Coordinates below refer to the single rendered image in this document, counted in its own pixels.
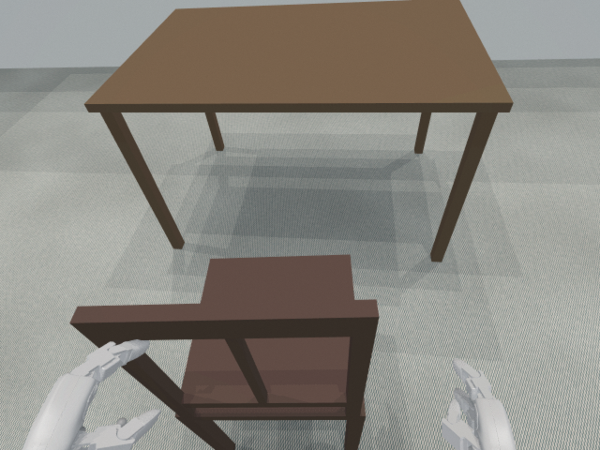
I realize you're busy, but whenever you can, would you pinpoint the left robot hand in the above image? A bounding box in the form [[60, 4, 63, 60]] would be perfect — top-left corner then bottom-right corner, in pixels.
[[22, 339, 161, 450]]

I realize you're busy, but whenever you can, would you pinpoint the table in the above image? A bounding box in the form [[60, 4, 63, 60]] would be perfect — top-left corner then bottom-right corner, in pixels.
[[84, 0, 514, 263]]

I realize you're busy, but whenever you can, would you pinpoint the chair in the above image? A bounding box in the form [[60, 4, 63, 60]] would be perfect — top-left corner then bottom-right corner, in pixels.
[[70, 254, 379, 450]]

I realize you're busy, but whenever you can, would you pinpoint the right robot hand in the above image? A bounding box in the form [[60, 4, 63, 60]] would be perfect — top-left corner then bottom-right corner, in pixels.
[[442, 358, 516, 450]]

